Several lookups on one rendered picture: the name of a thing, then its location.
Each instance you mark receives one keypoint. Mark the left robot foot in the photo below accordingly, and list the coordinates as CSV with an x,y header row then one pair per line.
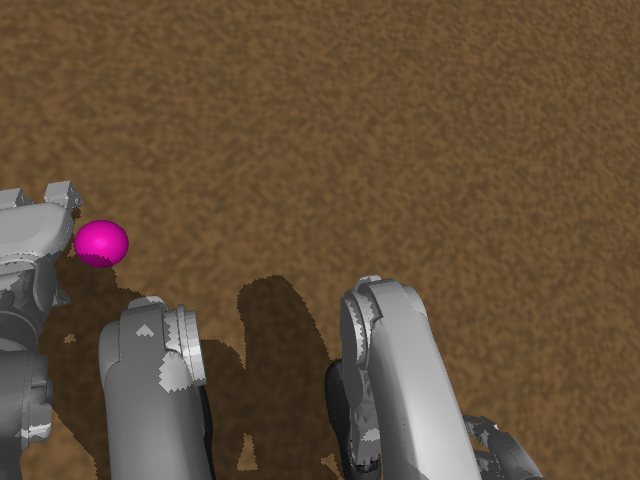
x,y
208,429

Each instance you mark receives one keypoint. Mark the ball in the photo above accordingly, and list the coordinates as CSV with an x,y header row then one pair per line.
x,y
101,243

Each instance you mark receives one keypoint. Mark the left robot arm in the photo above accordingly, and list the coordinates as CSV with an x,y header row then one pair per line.
x,y
27,285

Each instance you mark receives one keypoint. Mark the left robot hand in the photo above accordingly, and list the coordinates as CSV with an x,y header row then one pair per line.
x,y
42,229

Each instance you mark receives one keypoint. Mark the right robot hand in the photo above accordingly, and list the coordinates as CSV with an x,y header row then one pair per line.
x,y
507,459

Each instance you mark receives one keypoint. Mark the right robot foot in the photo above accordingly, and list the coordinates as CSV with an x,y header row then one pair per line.
x,y
338,411

